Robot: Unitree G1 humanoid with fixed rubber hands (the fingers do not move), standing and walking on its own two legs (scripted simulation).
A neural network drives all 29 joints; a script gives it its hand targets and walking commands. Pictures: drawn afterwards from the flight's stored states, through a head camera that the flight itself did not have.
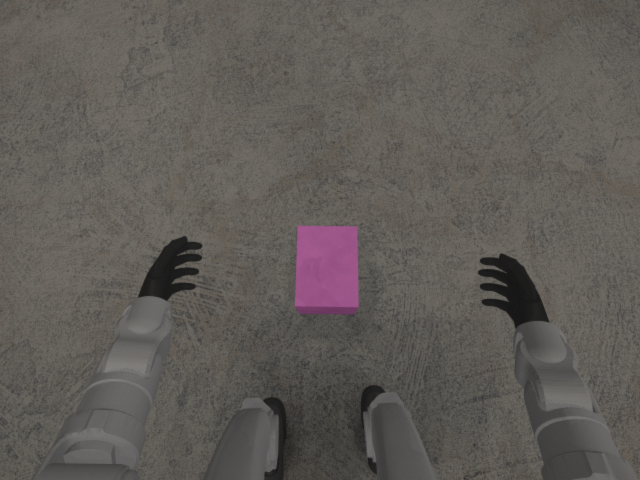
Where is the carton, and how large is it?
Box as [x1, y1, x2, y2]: [295, 226, 358, 314]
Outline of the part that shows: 298,226 295,306 299,313 353,314 358,306 357,227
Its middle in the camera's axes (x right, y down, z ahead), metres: +0.02 +0.09 +1.03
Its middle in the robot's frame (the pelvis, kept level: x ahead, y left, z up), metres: +0.48 +0.00 -0.61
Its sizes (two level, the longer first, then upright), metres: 0.202 0.151 0.170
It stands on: the floor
